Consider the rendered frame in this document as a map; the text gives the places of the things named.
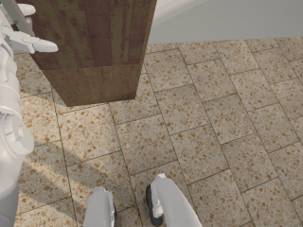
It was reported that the cupboard door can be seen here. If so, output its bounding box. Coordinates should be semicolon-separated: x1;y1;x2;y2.
0;0;152;71

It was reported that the robot left upper arm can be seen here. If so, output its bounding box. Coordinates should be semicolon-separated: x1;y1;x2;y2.
0;113;34;227

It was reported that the robot left hand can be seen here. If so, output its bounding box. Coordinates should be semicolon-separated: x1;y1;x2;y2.
0;4;58;54

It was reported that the right robot foot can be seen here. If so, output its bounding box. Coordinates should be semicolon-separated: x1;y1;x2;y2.
146;184;163;227

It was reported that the handle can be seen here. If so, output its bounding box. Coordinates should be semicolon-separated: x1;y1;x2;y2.
0;0;35;37

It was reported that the robot left forearm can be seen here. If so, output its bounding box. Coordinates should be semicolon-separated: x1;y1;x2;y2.
0;38;23;120

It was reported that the left robot thigh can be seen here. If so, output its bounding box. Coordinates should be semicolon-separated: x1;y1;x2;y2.
82;189;115;227

